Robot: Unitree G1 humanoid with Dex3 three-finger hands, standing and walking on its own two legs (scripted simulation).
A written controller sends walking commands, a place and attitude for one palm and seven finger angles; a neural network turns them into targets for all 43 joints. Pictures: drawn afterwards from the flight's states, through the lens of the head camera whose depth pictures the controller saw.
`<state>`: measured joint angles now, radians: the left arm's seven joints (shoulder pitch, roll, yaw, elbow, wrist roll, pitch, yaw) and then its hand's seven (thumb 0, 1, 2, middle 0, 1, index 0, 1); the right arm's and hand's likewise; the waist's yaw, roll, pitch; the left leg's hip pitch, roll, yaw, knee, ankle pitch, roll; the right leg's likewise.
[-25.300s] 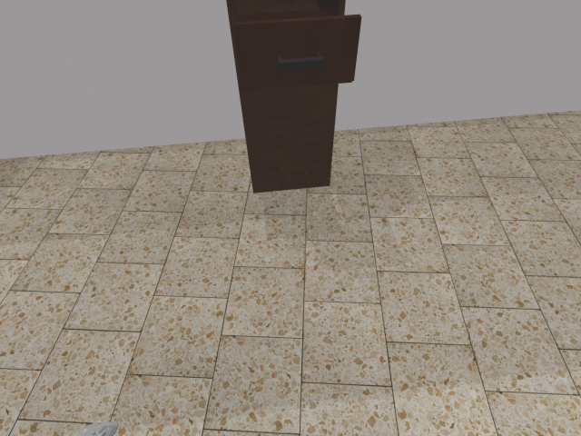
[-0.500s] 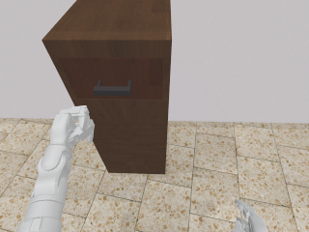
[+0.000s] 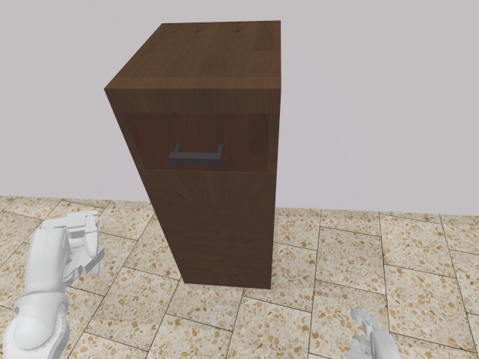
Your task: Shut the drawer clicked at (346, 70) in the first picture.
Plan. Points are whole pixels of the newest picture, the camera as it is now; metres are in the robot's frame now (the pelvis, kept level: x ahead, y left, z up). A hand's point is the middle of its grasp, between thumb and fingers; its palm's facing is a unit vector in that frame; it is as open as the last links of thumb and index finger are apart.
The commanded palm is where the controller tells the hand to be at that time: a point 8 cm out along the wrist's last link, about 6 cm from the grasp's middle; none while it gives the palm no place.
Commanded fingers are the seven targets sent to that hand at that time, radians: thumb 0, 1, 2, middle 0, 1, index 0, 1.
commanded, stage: draw the hand back to the body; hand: left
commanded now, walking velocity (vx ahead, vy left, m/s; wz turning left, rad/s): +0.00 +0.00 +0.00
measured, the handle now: (197, 153) +0.56 +0.17 +0.03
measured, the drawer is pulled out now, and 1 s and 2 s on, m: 0.00 0.00 0.00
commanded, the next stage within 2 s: step back with the hand held close in 0.36 s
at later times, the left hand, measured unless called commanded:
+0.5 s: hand (56, 280) +0.17 +0.24 +0.16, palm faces +0.41 -0.83 -0.37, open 3.3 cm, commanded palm +0.12 +0.28 +0.17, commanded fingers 0.00 0.90 0.90 -1.40 -1.60 -1.40 -1.60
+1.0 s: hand (40, 290) +0.16 +0.26 +0.15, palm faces +0.31 -0.80 -0.51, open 3.3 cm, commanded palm +0.09 +0.30 +0.17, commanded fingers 0.00 0.90 0.90 -1.40 -1.60 -1.40 -1.60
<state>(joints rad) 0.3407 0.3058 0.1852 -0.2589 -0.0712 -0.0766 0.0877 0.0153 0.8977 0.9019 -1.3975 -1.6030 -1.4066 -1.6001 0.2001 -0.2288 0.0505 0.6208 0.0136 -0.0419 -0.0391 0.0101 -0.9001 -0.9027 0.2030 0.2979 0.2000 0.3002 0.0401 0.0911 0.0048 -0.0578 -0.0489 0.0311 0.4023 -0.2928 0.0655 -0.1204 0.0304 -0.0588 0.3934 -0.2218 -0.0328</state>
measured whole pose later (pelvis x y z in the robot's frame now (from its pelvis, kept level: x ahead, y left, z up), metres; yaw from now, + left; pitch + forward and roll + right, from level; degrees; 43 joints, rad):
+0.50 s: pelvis -0.01 +0.00 +0.00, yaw +0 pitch -5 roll -1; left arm 0.53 0.32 0.26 -0.45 -0.06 -0.11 0.12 0.01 0.89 0.90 -1.40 -1.60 -1.41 -1.60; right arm 0.21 -0.23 0.03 0.62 0.01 -0.11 -0.05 0.01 -0.90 -0.90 0.20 0.30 0.20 0.30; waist 0.06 0.08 0.00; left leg -0.06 -0.05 0.03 0.44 -0.30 0.07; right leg -0.12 0.03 -0.06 0.42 -0.22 -0.03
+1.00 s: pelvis -0.04 +0.02 -0.01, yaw -1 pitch +0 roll +1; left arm 0.61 0.41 0.38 -0.55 -0.03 -0.20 0.11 0.01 0.89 0.90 -1.40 -1.60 -1.41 -1.60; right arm 0.21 -0.23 -0.02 0.54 0.00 -0.03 -0.07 0.01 -0.90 -0.90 0.20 0.30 0.20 0.30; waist 0.00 -0.01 0.02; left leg -0.25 -0.09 0.08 0.52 -0.28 0.11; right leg -0.35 -0.01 0.02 0.57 -0.23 0.01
